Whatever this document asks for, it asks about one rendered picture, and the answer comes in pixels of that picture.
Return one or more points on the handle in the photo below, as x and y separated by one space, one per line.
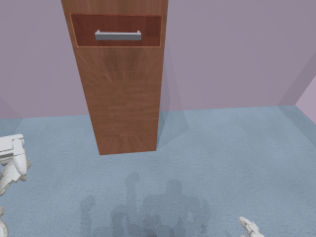
117 36

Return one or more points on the cabinet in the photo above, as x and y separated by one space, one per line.
121 84

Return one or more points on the robot right hand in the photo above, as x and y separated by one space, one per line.
251 228

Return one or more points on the drawer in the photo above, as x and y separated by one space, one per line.
85 26

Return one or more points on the robot left hand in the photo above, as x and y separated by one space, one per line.
14 157

